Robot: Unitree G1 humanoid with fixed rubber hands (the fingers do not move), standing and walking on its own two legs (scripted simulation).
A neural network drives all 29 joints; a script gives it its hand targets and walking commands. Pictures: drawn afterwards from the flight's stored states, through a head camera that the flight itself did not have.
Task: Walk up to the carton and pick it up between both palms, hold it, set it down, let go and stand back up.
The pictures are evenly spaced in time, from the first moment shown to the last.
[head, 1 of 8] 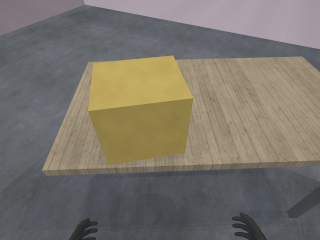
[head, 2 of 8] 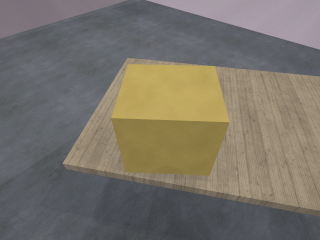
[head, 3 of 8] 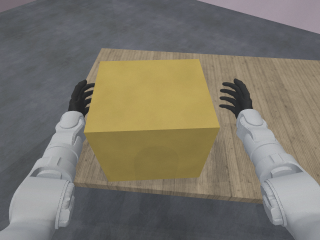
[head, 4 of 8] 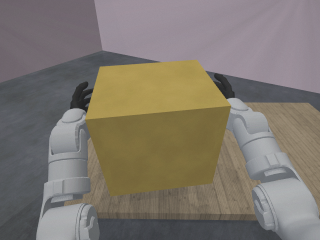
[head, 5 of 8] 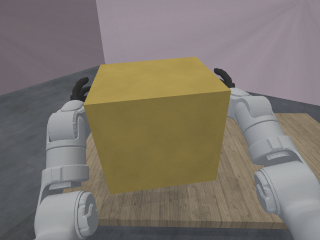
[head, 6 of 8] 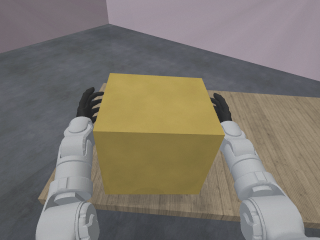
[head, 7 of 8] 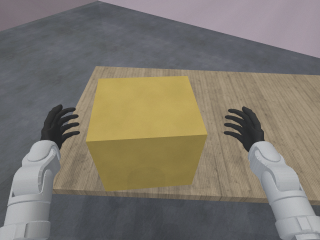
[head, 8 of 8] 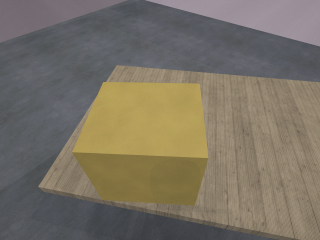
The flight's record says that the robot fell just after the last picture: no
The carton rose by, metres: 0.19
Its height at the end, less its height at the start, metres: +0.00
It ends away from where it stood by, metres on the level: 0.01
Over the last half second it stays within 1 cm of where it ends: yes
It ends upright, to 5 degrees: yes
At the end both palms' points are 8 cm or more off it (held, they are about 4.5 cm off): yes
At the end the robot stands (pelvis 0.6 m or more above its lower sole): yes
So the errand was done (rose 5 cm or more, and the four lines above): yes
